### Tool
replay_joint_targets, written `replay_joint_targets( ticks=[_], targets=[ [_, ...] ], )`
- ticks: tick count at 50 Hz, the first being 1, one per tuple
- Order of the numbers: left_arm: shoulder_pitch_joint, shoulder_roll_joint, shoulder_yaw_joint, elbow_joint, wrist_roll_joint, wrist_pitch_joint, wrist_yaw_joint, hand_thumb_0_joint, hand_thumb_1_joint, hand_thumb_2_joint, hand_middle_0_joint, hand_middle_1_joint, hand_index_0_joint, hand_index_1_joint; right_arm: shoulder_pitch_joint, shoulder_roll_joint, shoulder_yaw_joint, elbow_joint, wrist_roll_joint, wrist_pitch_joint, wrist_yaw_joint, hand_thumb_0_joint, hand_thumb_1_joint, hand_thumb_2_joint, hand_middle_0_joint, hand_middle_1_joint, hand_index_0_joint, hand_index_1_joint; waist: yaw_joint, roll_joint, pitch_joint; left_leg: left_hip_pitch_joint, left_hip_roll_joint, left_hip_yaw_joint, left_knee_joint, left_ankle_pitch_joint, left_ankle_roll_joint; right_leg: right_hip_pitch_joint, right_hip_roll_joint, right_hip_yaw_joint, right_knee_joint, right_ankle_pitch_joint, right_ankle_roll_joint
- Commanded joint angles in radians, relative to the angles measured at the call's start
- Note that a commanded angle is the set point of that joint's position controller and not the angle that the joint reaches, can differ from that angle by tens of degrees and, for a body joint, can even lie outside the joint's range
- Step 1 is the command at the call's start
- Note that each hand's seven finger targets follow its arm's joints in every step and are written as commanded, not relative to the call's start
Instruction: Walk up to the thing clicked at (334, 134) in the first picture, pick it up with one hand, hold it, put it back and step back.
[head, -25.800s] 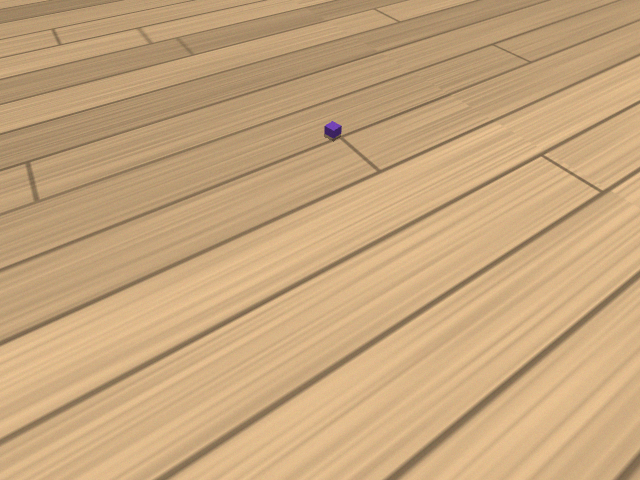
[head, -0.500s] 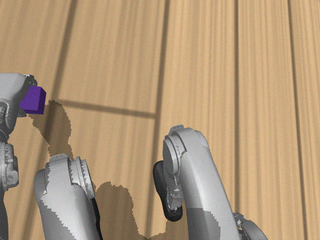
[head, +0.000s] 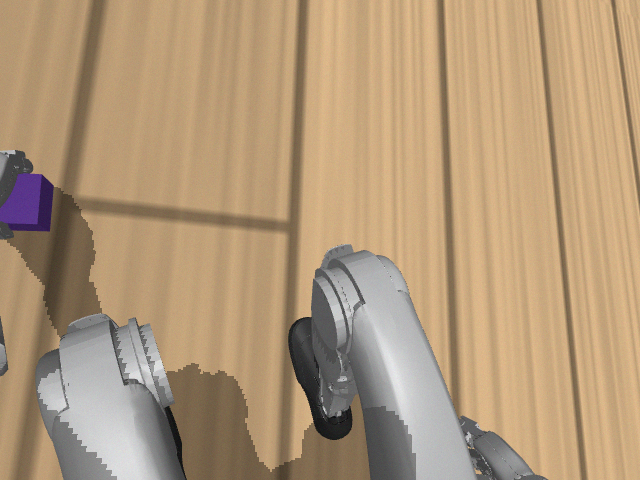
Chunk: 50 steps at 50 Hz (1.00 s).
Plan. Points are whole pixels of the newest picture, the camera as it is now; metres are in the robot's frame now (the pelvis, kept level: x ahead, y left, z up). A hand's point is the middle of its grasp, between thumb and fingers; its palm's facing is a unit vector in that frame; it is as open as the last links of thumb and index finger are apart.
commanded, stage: rest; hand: left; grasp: from above
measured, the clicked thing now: (14, 202) +0.48 +0.27 -0.25
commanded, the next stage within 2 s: open in 0.98 s
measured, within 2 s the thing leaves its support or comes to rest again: rests again in 0.82 s
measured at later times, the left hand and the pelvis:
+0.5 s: hand out of the picture +0.46 +0.28 -0.23, palm faces -0.47 -0.06 -0.88, open 9.0 cm; pelvis +0.00 +0.00 +0.00, yaw -2 degrees
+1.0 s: hand out of the picture +0.46 +0.28 -0.24, palm faces -0.46 -0.06 -0.89, open 9.0 cm; pelvis +0.00 +0.00 +0.00, yaw -2 degrees
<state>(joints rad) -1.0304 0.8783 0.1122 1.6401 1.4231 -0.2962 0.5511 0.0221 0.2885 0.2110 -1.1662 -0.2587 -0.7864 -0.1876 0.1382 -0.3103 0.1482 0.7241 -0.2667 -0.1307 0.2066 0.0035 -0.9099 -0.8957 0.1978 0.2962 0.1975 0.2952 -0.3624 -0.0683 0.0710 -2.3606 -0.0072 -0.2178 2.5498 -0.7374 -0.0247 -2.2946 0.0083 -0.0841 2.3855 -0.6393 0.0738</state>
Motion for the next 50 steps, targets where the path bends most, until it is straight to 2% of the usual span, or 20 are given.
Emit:
replay_joint_targets(
  ticks=[1,2,4,6,8,10,11,14,17,18,21,25,27,33,34,38,42,44,48,50],
  targets=[
    [-0.282,0.212,0.022,-0.082,-0.012,0.011,0.049,0.0,0.736,0.414,-1.155,-0.224,-1.141,-0.239,0.209,-0.303,-0.084,0.007,0.003,-0.001,-0.002,0.0,-0.906,-0.902,0.2,0.3,0.2,0.3,-0.04,0.437,-0.642,0.498,-0.004,0.136,-0.262,0.25,0.041,0.346,0.036,-0.143,-0.189,0.245,-0.087],
    [-0.309,0.202,0.012,-0.074,-0.013,0.014,0.047,0.0,0.747,0.404,-1.156,-0.231,-1.147,-0.242,0.211,-0.309,-0.081,0.0,0.001,-0.005,0.002,0.0,-0.907,-0.902,0.2,0.3,0.2,0.3,-0.058,0.428,-0.628,0.497,-0.003,0.136,-0.252,0.246,0.042,0.332,0.035,-0.146,-0.186,0.243,-0.088],
    [-0.32,0.216,0.014,-0.083,-0.014,0.015,0.046,0.0,0.769,0.401,-1.177,-0.219,-1.165,-0.233,0.212,-0.318,-0.077,0.002,-0.004,-0.013,0.007,0.0,-0.907,-0.903,0.2,0.3,0.2,0.3,-0.064,0.437,-0.617,0.5,-0.003,0.135,-0.25,0.246,0.041,0.335,0.035,-0.149,-0.189,0.242,-0.086],
    [-0.302,0.24,0.028,-0.079,-0.021,0.017,0.047,0.0,0.75,0.411,-1.173,-0.218,-1.156,-0.237,0.201,-0.319,-0.074,0.001,0.001,-0.017,0.007,0.0,-0.908,-0.904,0.2,0.3,0.2,0.3,-0.046,0.445,-0.617,0.487,-0.002,0.133,-0.259,0.23,0.042,0.35,0.037,-0.145,-0.195,0.227,-0.089],
    [-0.317,0.214,0.006,-0.076,-0.024,0.016,0.044,0.0,0.781,0.369,-1.171,-0.217,-1.169,-0.22,0.192,-0.324,-0.066,-0.014,-0.004,-0.023,0.011,0.0,-0.906,-0.902,0.2,0.3,0.2,0.3,-0.061,0.454,-0.602,0.505,-0.003,0.128,-0.255,0.235,0.037,0.327,0.035,-0.155,-0.188,0.223,-0.09],
    [-0.287,0.257,0.031,-0.078,-0.017,0.013,0.049,0.0,0.76,0.36,-1.164,-0.207,-1.157,-0.215,0.204,-0.332,-0.067,-0.011,-0.006,-0.021,0.011,0.0,-0.907,-0.904,0.2,0.3,0.2,0.3,-0.049,0.465,-0.634,0.523,-0.001,0.119,-0.272,0.243,0.036,0.347,0.037,-0.162,-0.188,0.226,-0.087],
    [-0.296,0.253,0.029,-0.06,-0.013,0.013,0.047,0.0,0.76,0.367,-1.167,-0.203,-1.159,-0.213,0.207,-0.328,-0.057,-0.019,-0.005,-0.022,0.015,0.0,-0.907,-0.903,0.2,0.3,0.2,0.3,-0.062,0.464,-0.607,0.518,0.001,0.115,-0.265,0.237,0.032,0.324,0.035,-0.164,-0.177,0.22,-0.091],
    [-0.306,0.268,0.039,-0.078,-0.011,0.009,0.054,0.0,0.761,0.381,-1.175,-0.205,-1.161,-0.22,0.201,-0.327,-0.049,-0.023,-0.011,-0.021,0.018,0.0,-0.907,-0.904,0.2,0.3,0.2,0.3,-0.065,0.453,-0.609,0.501,0.001,0.115,-0.262,0.224,0.037,0.342,0.039,-0.164,-0.186,0.213,-0.09],
    [-0.32,0.253,0.02,-0.084,-0.013,0.007,0.058,0.0,0.779,0.408,-1.194,-0.212,-1.177,-0.231,0.196,-0.338,-0.051,-0.025,-0.012,-0.027,0.019,0.0,-0.908,-0.905,0.2,0.3,0.2,0.3,-0.075,0.467,-0.593,0.504,0.003,0.116,-0.259,0.219,0.036,0.331,0.04,-0.163,-0.186,0.214,-0.089],
    [-0.299,0.266,0.032,-0.078,-0.017,0.008,0.063,0.0,0.769,0.411,-1.188,-0.213,-1.168,-0.235,0.194,-0.33,-0.047,-0.02,-0.011,-0.027,0.019,0.0,-0.907,-0.905,0.2,0.3,0.2,0.3,-0.061,0.467,-0.614,0.507,0.005,0.113,-0.265,0.228,0.038,0.355,0.044,-0.163,-0.188,0.226,-0.087],
    [-0.3,0.256,0.015,-0.059,-0.015,0.006,0.065,0.0,0.769,0.4,-1.176,-0.223,-1.163,-0.239,0.198,-0.326,-0.034,-0.019,-0.012,-0.03,0.023,0.0,-0.908,-0.905,0.2,0.3,0.2,0.3,-0.08,0.462,-0.601,0.51,0.007,0.112,-0.251,0.245,0.035,0.351,0.045,-0.165,-0.18,0.245,-0.085],
    [-0.293,0.274,0.017,-0.038,-0.018,0.007,0.073,0.0,0.747,0.423,-1.171,-0.22,-1.148,-0.245,0.186,-0.331,-0.028,-0.018,-0.014,-0.037,0.025,0.0,-0.907,-0.905,0.2,0.3,0.2,0.3,-0.072,0.464,-0.572,0.486,0.008,0.108,-0.264,0.212,0.036,0.349,0.046,-0.166,-0.189,0.217,-0.089],
    [-0.302,0.26,0.007,-0.029,-0.013,0.007,0.076,0.0,0.782,0.388,-1.181,-0.209,-1.168,-0.224,0.186,-0.343,-0.026,-0.027,-0.019,-0.039,0.027,0.0,-0.905,-0.904,0.2,0.3,0.2,0.3,-0.087,0.456,-0.567,0.493,0.007,0.103,-0.253,0.23,0.033,0.34,0.044,-0.173,-0.179,0.232,-0.089],
    [-0.286,0.275,0.005,-0.022,-0.012,0.007,0.091,0.0,0.776,0.388,-1.172,-0.219,-1.16,-0.233,0.178,-0.338,-0.014,-0.025,-0.022,-0.045,0.03,0.0,-0.905,-0.905,0.2,0.3,0.2,0.3,-0.081,0.471,-0.591,0.518,0.012,0.095,-0.263,0.25,0.031,0.365,0.048,-0.176,-0.18,0.252,-0.085],
    [-0.291,0.259,-0.016,-0.013,-0.014,0.008,0.09,0.0,0.763,0.389,-1.165,-0.215,-1.15,-0.232,0.167,-0.346,-0.017,-0.026,-0.018,-0.049,0.03,0.0,-0.905,-0.905,0.2,0.3,0.2,0.3,-0.087,0.486,-0.58,0.518,0.013,0.095,-0.26,0.239,0.029,0.356,0.047,-0.172,-0.168,0.246,-0.087],
    [-0.3,0.279,0.004,-0.012,-0.014,0.01,0.106,0.0,0.772,0.402,-1.183,-0.213,-1.163,-0.235,0.176,-0.35,-0.011,-0.028,-0.025,-0.056,0.037,0.0,-0.906,-0.906,0.2,0.3,0.2,0.3,-0.095,0.473,-0.56,0.503,0.013,0.092,-0.265,0.22,0.032,0.358,0.048,-0.179,-0.178,0.234,-0.085],
    [-0.299,0.263,-0.018,-0.017,-0.014,0.018,0.111,0.0,0.767,0.384,-1.178,-0.203,-1.159,-0.224,0.161,-0.353,-0.007,-0.039,-0.025,-0.067,0.043,0.0,-0.906,-0.906,0.2,0.3,0.2,0.3,-0.097,0.479,-0.573,0.515,0.016,0.098,-0.252,0.242,0.033,0.378,0.053,-0.172,-0.179,0.259,-0.084],
    [-0.306,0.287,-0.004,-0.025,-0.023,0.021,0.119,0.0,0.773,0.393,-1.19,-0.202,-1.166,-0.229,0.16,-0.351,-0.001,-0.02,-0.024,-0.068,0.042,0.0,-0.907,-0.907,0.2,0.3,0.2,0.3,-0.094,0.475,-0.575,0.488,0.014,0.097,-0.259,0.23,0.035,0.389,0.053,-0.173,-0.188,0.248,-0.086],
    [-0.314,0.26,-0.016,-0.015,-0.038,0.029,0.106,0.0,0.768,0.377,-1.178,-0.203,-1.158,-0.225,0.153,-0.359,-0.011,-0.03,-0.019,-0.077,0.044,0.0,-0.907,-0.907,0.2,0.3,0.2,0.3,-0.096,0.472,-0.557,0.495,0.015,0.089,-0.257,0.216,0.03,0.352,0.047,-0.176,-0.179,0.234,-0.088],
    [-0.302,0.291,-0.002,-0.018,-0.033,0.032,0.104,0.0,0.749,0.387,-1.176,-0.187,-1.146,-0.218,0.158,-0.359,-0.006,-0.033,-0.017,-0.078,0.044,0.0,-0.906,-0.907,0.2,0.3,0.2,0.3,-0.089,0.476,-0.566,0.497,0.015,0.09,-0.261,0.214,0.031,0.371,0.047,-0.173,-0.183,0.232,-0.088]
  ],
)
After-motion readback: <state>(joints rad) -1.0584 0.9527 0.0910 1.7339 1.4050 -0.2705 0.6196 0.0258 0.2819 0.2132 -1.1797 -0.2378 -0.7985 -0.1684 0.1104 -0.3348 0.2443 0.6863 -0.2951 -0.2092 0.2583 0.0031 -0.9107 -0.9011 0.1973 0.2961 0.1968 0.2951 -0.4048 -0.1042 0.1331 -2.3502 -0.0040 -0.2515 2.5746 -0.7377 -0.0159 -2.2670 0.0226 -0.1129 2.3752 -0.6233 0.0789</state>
